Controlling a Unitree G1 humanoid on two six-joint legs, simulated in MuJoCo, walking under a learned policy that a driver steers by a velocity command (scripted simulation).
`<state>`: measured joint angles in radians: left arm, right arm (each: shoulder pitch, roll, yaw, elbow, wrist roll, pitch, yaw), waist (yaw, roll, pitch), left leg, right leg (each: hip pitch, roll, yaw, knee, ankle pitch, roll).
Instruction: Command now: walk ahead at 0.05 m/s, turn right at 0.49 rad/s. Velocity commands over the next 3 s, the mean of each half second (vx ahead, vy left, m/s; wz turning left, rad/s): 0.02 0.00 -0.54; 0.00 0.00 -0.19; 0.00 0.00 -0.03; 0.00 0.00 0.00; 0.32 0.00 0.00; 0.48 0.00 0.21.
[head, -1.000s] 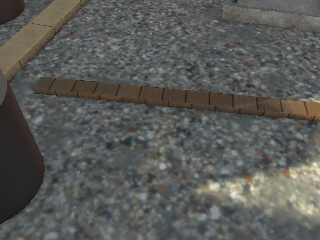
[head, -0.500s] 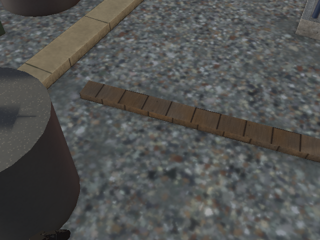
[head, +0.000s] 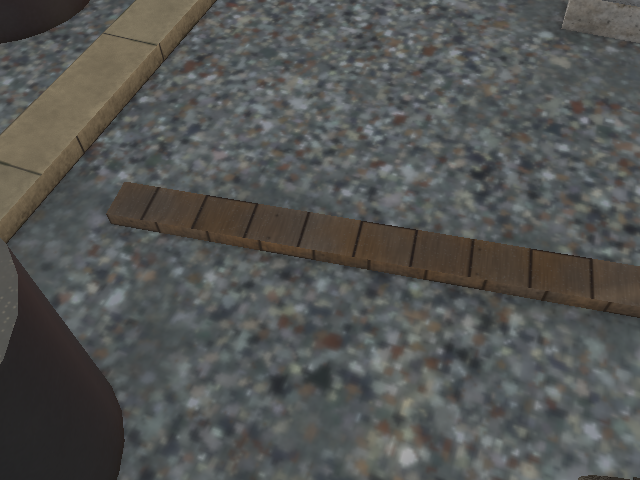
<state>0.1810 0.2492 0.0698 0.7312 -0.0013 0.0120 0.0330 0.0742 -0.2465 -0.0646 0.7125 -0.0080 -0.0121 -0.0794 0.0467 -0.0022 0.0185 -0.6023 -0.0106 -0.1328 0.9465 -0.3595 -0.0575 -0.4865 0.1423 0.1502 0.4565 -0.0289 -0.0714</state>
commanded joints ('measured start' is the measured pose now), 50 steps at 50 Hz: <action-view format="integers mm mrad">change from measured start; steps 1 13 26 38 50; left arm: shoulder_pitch -58 54 -7 -86 -47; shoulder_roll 165 172 97 75 71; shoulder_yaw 51 73 23 -7 -5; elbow -118 -122 -196 -174 -113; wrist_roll -7 -5 -15 18 24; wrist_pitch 2 26 28 -22 -33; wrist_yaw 15 -9 -44 -14 -27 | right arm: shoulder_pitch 67 -30 96 129 129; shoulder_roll -77 -100 -202 -92 -87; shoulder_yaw -20 -34 -59 -28 -9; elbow -50 -130 -92 -45 -35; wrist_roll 5 -8 29 3 -6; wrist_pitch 2 -16 21 27 -6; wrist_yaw -4 23 25 20 53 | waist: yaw -36 1 -60 -76 -42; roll -156 110 217 -133 115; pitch -190 -92 -126 -127 -51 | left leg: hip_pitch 99 378 430 78 320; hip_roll -27 274 296 87 110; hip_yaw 29 -128 49 99 48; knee -102 -594 -505 75 -489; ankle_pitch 33 420 480 34 104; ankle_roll -9 228 245 -29 95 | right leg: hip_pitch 149 -204 130 254 199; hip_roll -227 -52 -120 -320 -146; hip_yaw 334 -36 -226 21 -79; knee -175 836 133 -104 26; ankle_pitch -329 -384 -278 113 -254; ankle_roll -114 124 84 -129 31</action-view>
